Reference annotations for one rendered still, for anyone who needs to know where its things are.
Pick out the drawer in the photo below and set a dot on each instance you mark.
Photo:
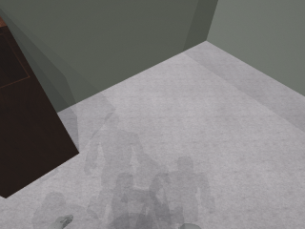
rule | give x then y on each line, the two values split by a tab
10	68

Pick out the cabinet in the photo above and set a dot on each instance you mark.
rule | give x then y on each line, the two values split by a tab
33	139

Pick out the left robot hand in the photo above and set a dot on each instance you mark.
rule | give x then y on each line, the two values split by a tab
61	222

